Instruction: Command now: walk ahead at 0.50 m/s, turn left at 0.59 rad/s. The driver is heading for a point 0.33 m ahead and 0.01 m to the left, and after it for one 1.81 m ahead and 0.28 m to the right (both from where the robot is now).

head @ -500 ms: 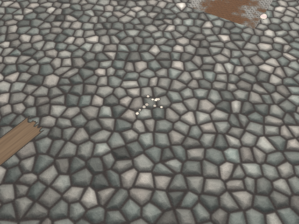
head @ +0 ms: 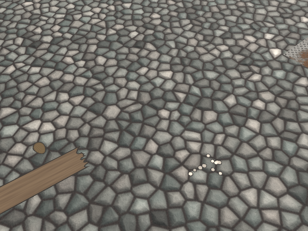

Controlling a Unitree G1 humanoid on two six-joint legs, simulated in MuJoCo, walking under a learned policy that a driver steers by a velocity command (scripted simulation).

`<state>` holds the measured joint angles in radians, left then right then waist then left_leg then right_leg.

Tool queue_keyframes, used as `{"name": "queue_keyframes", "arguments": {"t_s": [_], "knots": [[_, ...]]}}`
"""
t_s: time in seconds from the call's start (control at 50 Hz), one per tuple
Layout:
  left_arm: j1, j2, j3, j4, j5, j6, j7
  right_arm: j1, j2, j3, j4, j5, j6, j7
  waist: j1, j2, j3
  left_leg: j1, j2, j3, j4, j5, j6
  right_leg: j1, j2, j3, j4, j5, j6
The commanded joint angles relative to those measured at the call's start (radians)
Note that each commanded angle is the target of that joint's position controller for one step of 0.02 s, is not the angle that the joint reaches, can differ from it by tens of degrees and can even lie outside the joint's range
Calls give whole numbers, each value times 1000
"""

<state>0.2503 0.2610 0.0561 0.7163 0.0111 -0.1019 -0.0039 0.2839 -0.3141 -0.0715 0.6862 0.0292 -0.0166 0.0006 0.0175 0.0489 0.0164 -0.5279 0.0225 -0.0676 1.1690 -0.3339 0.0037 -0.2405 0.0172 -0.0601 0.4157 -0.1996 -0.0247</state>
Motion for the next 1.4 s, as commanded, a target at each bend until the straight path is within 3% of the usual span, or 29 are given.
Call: {"name": "queue_keyframes", "arguments": {"t_s": [0.02,0.24,0.28,0.32,0.34,0.36,0.38,0.4,0.44,0.56,0.76,0.82,0.86,0.88,0.9,0.92,0.94,0.96,0.98,1.02,1.08,1.14,1.22,1.28,1.3,1.32,1.34,1.36,1.4], "knots": [[8,133,36,-29,-5,-17,2,-45,-40,-15,-99,-3,-2,5,8,-154,10,-191,75,-33,-55,67,-14,139,-276,218,-241,142,-159],[68,224,61,62,-32,21,12,-295,-20,-1,-178,-1,-18,60,64,-115,72,-125,43,97,-515,282,41,290,-296,-66,-212,388,-106],[81,250,68,73,-44,32,15,-267,-42,-14,-185,-11,-15,62,28,-137,30,-10,-14,140,-541,175,84,316,-305,-92,-105,702,-96],[83,245,57,89,-49,41,17,-27,-102,-54,-126,-12,-13,47,-124,-117,-101,359,-86,155,-640,225,149,230,-275,-126,180,862,-71],[86,198,33,75,-26,36,18,142,-173,-79,-87,-14,-5,27,-196,-36,-204,681,34,-17,-623,273,192,-14,-234,-130,463,546,-37],[207,60,-14,39,-5,18,1,126,-276,-82,-87,-19,-14,17,-70,212,-336,958,341,-569,-709,141,365,-397,-46,-55,836,-381,20],[120,168,8,59,-46,-4,-9,163,-190,-60,-99,-21,-25,20,-160,87,-426,931,385,-685,-817,62,377,-453,-39,146,951,-410,12],[16,205,21,20,-80,-10,-13,116,-153,-45,-79,-30,-37,25,-157,61,-253,807,346,-495,-834,139,324,-525,-77,144,953,-333,3],[-19,182,19,24,-46,-7,-3,-1,-91,-26,-64,-28,-50,26,-76,10,-100,548,259,-263,-872,285,254,-464,-152,133,815,-182,6],[24,109,17,51,-41,57,4,-56,-67,-27,-11,-48,-99,17,-5,-2,0,369,211,7,-1029,421,223,-416,-163,178,668,45,53],[-235,60,-7,-60,-31,42,-52,48,-118,-41,76,-24,-64,-10,-102,-22,92,605,242,210,-997,536,156,-500,-110,55,227,238,-1],[-212,89,8,-91,-32,46,-69,29,-153,-50,76,-17,-36,-23,-59,24,35,674,256,248,-851,921,125,-408,-43,-22,210,86,-52],[-42,153,43,-66,-35,54,-63,7,-175,-53,68,-13,-20,-34,45,49,-77,641,235,272,-590,1149,93,-167,35,-61,202,21,-105],[117,212,75,-32,-35,59,-48,-8,-166,-46,61,-10,-23,-39,136,14,-158,500,193,289,-354,1023,55,99,46,-15,126,90,-148],[197,327,105,-21,-34,65,-27,79,-56,-12,20,-43,-42,-31,92,-220,-267,92,70,273,25,328,-10,488,-204,410,128,93,-291],[180,322,93,-49,-34,50,-32,81,-23,13,-2,-39,-83,-13,65,-250,-415,-156,-101,44,248,-271,-31,669,-361,907,-50,-35,-439],[173,243,72,-49,-26,43,-34,-45,-106,-9,-24,2,-111,4,120,-150,-339,-263,-34,-56,267,-209,-6,632,-335,800,-102,-57,-372],[124,209,63,-50,-29,36,-33,-95,-106,-5,-45,14,-126,8,93,-107,-207,-281,10,-41,190,-121,14,491,-297,658,-109,-11,-330],[56,182,54,-60,-33,35,-31,-101,-98,-5,-38,-8,-129,1,41,-38,-119,-239,50,-29,91,-64,12,336,-251,549,-115,87,-296],[-26,146,39,-95,-14,36,-23,-78,-112,-19,-31,-34,-108,-4,-21,-72,-55,-109,80,-22,0,-8,-15,134,-199,440,-150,308,-280],[-41,189,52,-92,-11,38,-4,-59,-71,-9,-29,-47,-76,-15,-50,-74,-42,-39,54,23,-143,37,-73,-7,-154,308,-135,654,-269],[-23,205,60,-76,-28,63,18,-139,-32,8,-45,-49,-68,-18,-21,-123,-74,46,-10,48,-380,232,-95,-63,-72,222,-80,654,-199],[23,199,60,-61,-35,100,35,-235,-57,4,-66,-30,-66,0,24,-162,-111,99,-64,15,-585,353,-90,-1,-86,320,-10,442,-150],[-17,179,57,-79,-30,108,42,-190,-98,-18,-59,-36,-77,6,-17,-183,-107,143,-54,-24,-684,321,-48,57,-103,439,99,339,-120],[-43,162,52,-91,-30,107,42,-144,-105,-23,-49,-43,-85,4,-49,-177,-115,220,-33,-14,-760,417,-23,44,-68,436,169,288,-91],[-30,109,36,-111,-17,101,41,-94,-152,-32,-52,-62,-91,-5,-55,-89,-198,396,108,-116,-750,649,35,-19,-1,380,346,129,-46],[130,49,18,-104,-3,96,38,-86,-183,-30,-67,-89,-79,-14,21,158,-282,646,353,-381,-708,1048,188,-236,132,276,596,-504,19],[231,134,27,-93,-23,98,29,-53,-176,-38,-46,-63,-59,-10,38,259,-368,683,475,-619,-748,820,307,-338,83,243,781,-545,52],[82,231,61,-78,-36,134,38,-127,-72,-10,-79,-48,-33,-18,-15,60,-213,538,330,-376,-780,482,228,-398,13,201,879,-384,101]]}}
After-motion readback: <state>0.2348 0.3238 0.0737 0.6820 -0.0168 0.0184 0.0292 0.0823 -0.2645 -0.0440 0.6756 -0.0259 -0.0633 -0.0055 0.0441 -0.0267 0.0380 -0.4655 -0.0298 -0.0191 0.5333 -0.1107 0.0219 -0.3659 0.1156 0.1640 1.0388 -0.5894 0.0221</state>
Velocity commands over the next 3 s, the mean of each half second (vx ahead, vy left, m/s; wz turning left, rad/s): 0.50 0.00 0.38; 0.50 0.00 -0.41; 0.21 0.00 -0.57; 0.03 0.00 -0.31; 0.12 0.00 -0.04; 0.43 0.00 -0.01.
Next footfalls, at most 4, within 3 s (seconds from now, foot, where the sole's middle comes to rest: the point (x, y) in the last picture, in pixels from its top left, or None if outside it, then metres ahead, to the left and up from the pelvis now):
0.34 left None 0.32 0.17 -0.78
0.88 right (172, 195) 0.65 -0.02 -0.78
1.32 left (143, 147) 0.91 0.13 -0.78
1.74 right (183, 178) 0.73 -0.07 -0.78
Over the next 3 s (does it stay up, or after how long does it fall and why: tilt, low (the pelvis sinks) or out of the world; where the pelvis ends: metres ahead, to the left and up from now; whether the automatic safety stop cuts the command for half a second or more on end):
stays up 1.01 -0.05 -0.02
